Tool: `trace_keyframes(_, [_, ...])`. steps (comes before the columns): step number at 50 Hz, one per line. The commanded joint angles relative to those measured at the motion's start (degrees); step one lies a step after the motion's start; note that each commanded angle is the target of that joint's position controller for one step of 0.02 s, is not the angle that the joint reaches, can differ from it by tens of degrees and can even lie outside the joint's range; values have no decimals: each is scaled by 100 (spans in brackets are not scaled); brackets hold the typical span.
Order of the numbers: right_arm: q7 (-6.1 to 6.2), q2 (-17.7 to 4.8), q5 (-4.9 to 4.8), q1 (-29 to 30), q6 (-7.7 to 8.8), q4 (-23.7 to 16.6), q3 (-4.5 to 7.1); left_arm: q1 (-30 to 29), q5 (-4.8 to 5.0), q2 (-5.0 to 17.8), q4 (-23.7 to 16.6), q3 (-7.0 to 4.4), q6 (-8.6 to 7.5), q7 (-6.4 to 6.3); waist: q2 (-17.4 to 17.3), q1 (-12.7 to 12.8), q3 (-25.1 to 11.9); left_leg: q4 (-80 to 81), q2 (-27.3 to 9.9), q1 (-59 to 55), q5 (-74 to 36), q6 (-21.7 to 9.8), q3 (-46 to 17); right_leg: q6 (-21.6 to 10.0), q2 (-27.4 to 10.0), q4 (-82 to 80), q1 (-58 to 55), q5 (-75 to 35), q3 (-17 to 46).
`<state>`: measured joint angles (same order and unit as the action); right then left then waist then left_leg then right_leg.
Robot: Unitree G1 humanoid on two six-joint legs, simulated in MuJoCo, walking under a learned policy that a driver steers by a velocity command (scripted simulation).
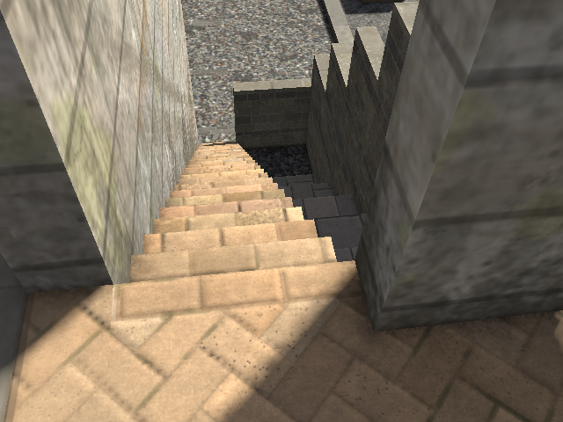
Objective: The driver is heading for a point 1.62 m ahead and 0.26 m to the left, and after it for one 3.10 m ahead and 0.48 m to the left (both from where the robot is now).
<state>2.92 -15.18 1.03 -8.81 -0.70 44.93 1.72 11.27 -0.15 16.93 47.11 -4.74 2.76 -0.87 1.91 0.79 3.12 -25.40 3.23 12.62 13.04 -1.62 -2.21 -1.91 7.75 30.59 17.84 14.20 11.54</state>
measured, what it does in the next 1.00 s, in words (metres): steps on the spot: right foot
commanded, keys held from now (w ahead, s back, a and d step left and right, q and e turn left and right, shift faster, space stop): no key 0.60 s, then w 0.40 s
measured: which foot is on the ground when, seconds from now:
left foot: down 0.00-1.00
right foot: up 0.00-0.30, down 0.32-0.90, up 0.92-1.00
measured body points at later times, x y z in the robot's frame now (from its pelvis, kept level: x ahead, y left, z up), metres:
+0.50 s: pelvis -0.01 -0.01 +0.01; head -0.01 -0.02 +0.46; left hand +0.07 +0.25 -0.13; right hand +0.06 -0.27 -0.13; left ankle +0.00 +0.10 -0.74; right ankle -0.04 -0.13 -0.74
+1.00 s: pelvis +0.06 +0.03 +0.01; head +0.07 +0.05 +0.46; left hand +0.11 +0.29 -0.15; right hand +0.07 -0.24 -0.13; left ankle +0.04 +0.10 -0.74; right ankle +0.00 -0.10 -0.68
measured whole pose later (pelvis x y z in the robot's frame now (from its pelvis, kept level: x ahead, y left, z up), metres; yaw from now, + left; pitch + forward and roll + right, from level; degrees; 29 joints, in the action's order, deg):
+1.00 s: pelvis +0.06 +0.03 +0.01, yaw -2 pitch +0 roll -1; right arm 0.0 -13.6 1.5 -19.5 3.7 57.9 1.0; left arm 14.2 -1.2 15.3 61.5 -3.2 -2.4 0.9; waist 1.9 -0.1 0.3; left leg -24.0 2.0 8.8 15.6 -4.0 3.5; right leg -5.5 -0.1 52.9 18.7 20.0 1.1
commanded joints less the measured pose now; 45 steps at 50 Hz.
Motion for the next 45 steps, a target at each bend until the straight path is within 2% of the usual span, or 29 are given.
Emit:
trace_keyframes(1, [4, -1255, 106, -181, 84, -365, 249, 114, -117, 755, -262, -148, -92, -65, -1183, -96, -415, 1455, -2618, -118, -596, -1273, -2629, 29, -41, 1906, 618, 1856, -285])
trace_keyframes(2, [-52, -873, 55, 31, 114, -388, 137, 144, -85, 800, -161, -173, -87, -51, -824, 93, -236, 1445, -2246, 70, -669, -1258, -2196, 18, -134, 2312, 488, 1531, -139])
trace_keyframes(3, [-110, -605, 6, 365, 134, -417, 56, 185, -70, 723, -42, -167, -76, -25, -800, 224, -10, 1412, -1826, 246, -629, -1029, -1661, 82, -189, 2530, 442, 1135, -145])
trace_keyframes(4, [-110, -544, 12, 484, 152, -469, 23, 271, -85, 667, 40, -157, -58, 11, -961, 268, -112, 1369, -1520, 51, -710, -839, -1295, 155, -175, 2617, 441, 905, -205])
trace_keyframes(5, [-87, -525, 0, 408, 180, -442, -1, 320, -111, 611, 108, -138, -42, 45, -1066, 221, -176, 1264, -1424, -181, -1230, -833, -1110, 248, -166, 2610, 469, 849, -252])
trace_keyframes(6, [-86, -544, -10, 249, 190, -373, -12, 279, -114, 567, 163, -113, -35, 54, -991, 142, -236, 1155, -1363, -388, -1637, -845, -963, 334, -172, 2455, 460, 859, -319])
trace_keyframes(9, [-87, -596, -22, -160, 202, -132, -34, 3, -70, 369, 235, 5, -27, 25, -978, -86, -372, 920, -1407, -921, -2105, -901, -914, 481, -380, 1391, 276, 984, -586])
trace_keyframes(12, [-122, -733, 36, -348, 149, 49, -1, -107, 7, 332, 364, 81, -20, -45, -1226, -232, -402, 699, -1382, -975, -2137, -894, -1007, 388, -476, 182, -233, 1082, -936])
trace_keyframes(13, [-135, -768, 33, -361, 132, 101, 16, -46, 33, 340, 436, 92, -31, -73, -1236, -203, -398, 612, -1369, -954, -2218, -857, -1044, 330, -473, -294, -417, 806, -1001])
trace_keyframes(15, [-147, -749, -14, -313, 131, 192, 19, 190, 5, 324, 626, 126, -91, -130, -1002, -16, -420, 422, -1281, -609, -2270, -563, -1008, 211, -607, -1618, -1245, -564, -921])
trace_keyframes(16, [-163, -653, -28, -336, 186, 194, -15, 175, -58, 497, 649, 106, -142, -164, -822, -39, -584, 408, -1236, -291, -2048, -351, -1022, 148, -957, -1651, -1770, -940, -493])
trace_keyframes(17, [-205, -550, -45, -336, 240, 152, -40, 183, -128, 715, 642, 98, -197, -190, -430, -121, -730, 221, -1022, 29, -1608, -206, -794, 39, -1509, -1458, -2103, -1619, 54])
trace_keyframes(18, [-210, -326, -85, -378, 201, 248, -87, -202, -9, 695, 748, 129, -229, -141, 236, -360, -449, 635, -615, -284, -718, -133, -409, -172, -1597, -1190, -1268, -1732, 59])
trace_keyframes(19, [-179, -466, -17, -266, 162, 367, -70, -320, 29, 457, 728, 189, -274, -94, 141, -231, -396, 616, -623, -528, -658, -74, -386, -167, -1504, -1259, -1100, -1353, 25])
trace_keyframes(20, [-162, -538, 4, -193, 133, 439, -44, -276, 24, 423, 799, 208, -312, -81, 110, -150, -279, 564, -636, -580, -786, -80, -389, -110, -1402, -1318, -979, -1162, -61])
trace_keyframes(23, [-179, -500, -12, -255, 101, 628, -54, -79, 15, 448, 1061, 238, -342, -141, 199, -149, -197, 549, -730, -676, -1106, -81, -418, -56, -1278, -1403, -902, -1071, -148])
trace_keyframes(30, [-164, -390, -5, -314, 80, 1094, -123, -107, 24, 373, 1332, 299, -345, -159, -44, -144, -15, 666, -712, -579, -808, 20, -400, -117, -1269, -1553, -749, -533, -106])
trace_keyframes(31, [-169, -388, 6, -349, 80, 1142, -126, -20, 26, 430, 1374, 277, -335, -157, -4, -111, -143, 549, -605, -566, -313, 10, -299, -177, -1230, -1628, -801, 169, -75])
trace_keyframes(32, [-182, -420, 27, -330, 73, 1142, -105, 85, 33, 598, 1408, 205, -299, -154, 152, -61, -120, 194, -379, -337, 498, -29, -83, -325, -1214, -1686, -796, 1243, 57])
trace_keyframes(33, [-209, -438, 72, -250, 59, 1094, -91, 236, 12, 750, 1432, 134, -255, -142, 380, 25, 32, -224, -186, 123, 1175, -70, 104, -528, -1383, -1889, -749, 2373, 398])
trace_keyframes(34, [-249, -413, 114, -94, 49, 1016, -91, 387, -14, 848, 1455, 72, -220, -127, 567, 131, 334, -699, -72, 676, 1435, -93, 294, -760, -1704, -2224, -702, 3212, 850])
trace_keyframes(35, [-283, -296, 155, -23, 66, 950, -118, 442, -33, 875, 1463, 26, -220, -118, 748, 181, 588, -1226, -192, 924, 1325, -101, 413, -994, -2090, -2448, -556, 3458, 1276])
trace_keyframes(37, [-338, -327, 116, 41, 163, 857, -100, 470, -89, 719, 1449, 14, -288, -99, 643, 154, 703, -1925, -498, 1510, 1364, -140, 229, -1226, -2413, -2624, -788, 2865, 1542])
trace_keyframes(39, [-411, -395, 74, 13, 283, 802, -66, 370, -83, 736, 1397, -22, -386, -94, 478, 42, 546, -1727, -629, 1588, 1319, -161, 199, -1184, -2307, -2467, -1133, 2121, 1172])
trace_keyframes(41, [-435, -375, 53, -43, 339, 786, -41, 280, -50, 645, 1368, -24, -512, -69, 472, -75, 385, -1167, -566, 923, 993, -177, 354, -1040, -2088, -2262, -916, 1506, 705])
trace_keyframes(42, [-423, -303, 50, -296, 337, 850, -40, 167, -21, 677, 1341, -39, -548, -50, 426, -237, 299, -710, -476, 301, 707, -202, 516, -947, -1944, -2093, -593, 1371, 440])
trace_keyframes(43, [-372, -249, 27, -761, 335, 996, -34, 4, -14, 713, 1312, -73, -552, -45, 249, -517, 247, -119, -313, -585, 439, -230, 713, -833, -1755, -1735, -7, 1519, 185])
trace_keyframes(44, [-309, -302, 68, -1313, 347, 1209, 1, 10, -41, 562, 1285, -42, -566, -24, -137, -694, 132, 122, -140, -1496, 644, -205, 687, -728, -1438, -1070, 612, 1555, -92])
trace_keyframes(45, [-228, -586, 132, -1945, 405, 1363, 68, -99, -66, 242, 1141, 71, -575, 8, -1110, -872, 8, 1032, -1068, -2122, 1596, -323, -698, -524, -909, 437, 1273, 1360, -751])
